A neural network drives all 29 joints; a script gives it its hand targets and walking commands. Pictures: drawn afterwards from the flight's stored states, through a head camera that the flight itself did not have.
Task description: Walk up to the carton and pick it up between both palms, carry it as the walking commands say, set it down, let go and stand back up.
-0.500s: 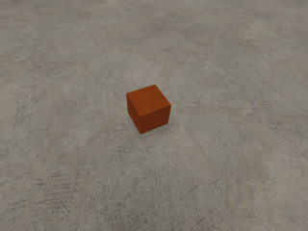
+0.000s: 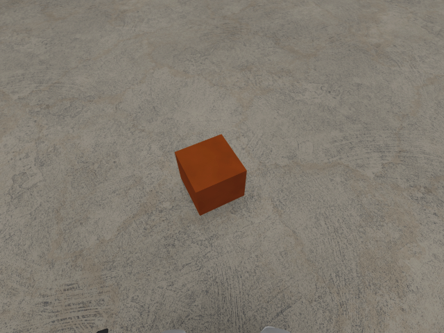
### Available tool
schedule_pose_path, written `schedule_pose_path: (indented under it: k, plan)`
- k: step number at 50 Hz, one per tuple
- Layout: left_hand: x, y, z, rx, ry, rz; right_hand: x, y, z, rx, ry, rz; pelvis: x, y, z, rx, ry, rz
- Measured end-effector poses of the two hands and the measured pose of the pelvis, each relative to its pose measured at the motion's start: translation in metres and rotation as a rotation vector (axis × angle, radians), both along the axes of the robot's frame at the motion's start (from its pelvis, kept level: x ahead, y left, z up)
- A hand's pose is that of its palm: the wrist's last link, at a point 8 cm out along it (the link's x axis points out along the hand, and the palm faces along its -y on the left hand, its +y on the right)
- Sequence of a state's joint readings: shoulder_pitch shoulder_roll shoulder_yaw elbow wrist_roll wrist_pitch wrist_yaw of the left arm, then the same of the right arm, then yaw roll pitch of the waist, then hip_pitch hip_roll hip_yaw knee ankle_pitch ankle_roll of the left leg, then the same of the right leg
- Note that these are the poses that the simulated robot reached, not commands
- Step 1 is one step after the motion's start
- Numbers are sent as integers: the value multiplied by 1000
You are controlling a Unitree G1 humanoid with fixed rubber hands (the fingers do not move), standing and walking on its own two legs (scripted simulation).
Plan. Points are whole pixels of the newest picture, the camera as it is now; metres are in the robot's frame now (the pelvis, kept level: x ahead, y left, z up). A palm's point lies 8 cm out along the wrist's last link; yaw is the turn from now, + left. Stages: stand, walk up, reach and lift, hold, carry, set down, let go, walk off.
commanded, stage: walk up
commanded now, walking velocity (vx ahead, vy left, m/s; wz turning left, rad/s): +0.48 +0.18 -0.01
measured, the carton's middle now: (210, 174) +0.86 +0.07 -0.65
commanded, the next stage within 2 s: none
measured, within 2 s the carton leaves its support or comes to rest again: neither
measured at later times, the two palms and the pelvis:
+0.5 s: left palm (77, 278) +0.25 +0.32 -0.13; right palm (323, 284) +0.22 -0.19 -0.09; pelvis +0.19 +0.07 +0.01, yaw +0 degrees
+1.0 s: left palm (105, 233) +0.34 +0.27 -0.11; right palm (327, 234) +0.33 -0.24 -0.13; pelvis +0.30 +0.01 +0.01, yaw +0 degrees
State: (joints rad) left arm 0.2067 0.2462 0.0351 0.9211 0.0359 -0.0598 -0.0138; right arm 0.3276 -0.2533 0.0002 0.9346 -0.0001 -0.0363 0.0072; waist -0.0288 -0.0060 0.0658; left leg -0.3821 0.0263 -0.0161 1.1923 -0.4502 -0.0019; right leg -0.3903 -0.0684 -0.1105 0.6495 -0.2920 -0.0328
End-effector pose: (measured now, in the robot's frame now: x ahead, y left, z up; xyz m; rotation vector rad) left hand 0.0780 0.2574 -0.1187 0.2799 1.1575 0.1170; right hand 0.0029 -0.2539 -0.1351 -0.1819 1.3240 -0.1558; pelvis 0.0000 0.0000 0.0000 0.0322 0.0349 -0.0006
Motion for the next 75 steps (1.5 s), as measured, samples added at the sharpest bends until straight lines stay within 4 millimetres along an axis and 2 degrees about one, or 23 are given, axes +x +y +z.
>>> schedule_pose_path:
  k: [4,8,12,16,19,24,27,33,38,43,46,51,56,60,63,67,71,75]
  plan:
    - [-17,8,7,27,103,36,90,6,4,35,-145,32,28,2,6,8,-19,-7]
    - [-19,17,7,19,164,74,154,17,13,47,-205,72,58,10,9,-1,-24,-8]
    - [-3,28,-2,-6,203,95,206,32,19,39,-230,106,89,25,6,-21,-13,-9]
    - [35,45,-22,-44,217,98,244,49,18,0,-236,108,129,47,-4,-53,-7,-11]
    - [78,55,-28,-68,182,89,246,61,20,-25,-208,89,153,60,-3,-62,-14,-13]
    - [155,61,-15,-102,58,67,221,64,38,-70,-90,49,187,71,13,-86,-33,-5]
    - [189,61,-10,-112,15,62,211,64,44,-81,-32,33,203,72,17,-92,-38,0]
    - [224,55,-4,-105,16,53,215,58,44,-78,2,5,230,66,20,-81,-50,-11]
    - [248,42,0,-81,31,37,234,45,37,-59,7,-8,250,51,19,-56,-34,-28]
    - [273,23,0,-35,17,25,259,25,17,-21,12,-13,272,26,9,-11,-12,-37]
    - [275,14,2,-14,14,43,282,17,7,-3,26,5,284,16,7,-6,-10,-16]
    - [254,18,11,33,99,83,343,20,6,38,-51,46,298,13,13,18,6,-3]
    - [235,28,7,29,176,108,399,33,11,50,-141,76,311,24,12,10,2,0]
    - [238,42,-5,-3,211,117,426,49,16,23,-171,91,324,41,8,-17,2,4]
    - [251,54,-17,-33,208,120,427,62,17,-2,-158,90,335,57,3,-40,-1,8]
    - [280,63,-15,-59,179,119,407,69,27,-40,-101,65,347,69,11,-57,-15,10]
    - [305,65,-15,-70,131,113,391,70,29,-68,-62,49,350,73,13,-64,-25,12]
    - [318,63,-13,-58,117,97,383,66,25,-67,-65,28,347,70,11,-52,-31,-6]
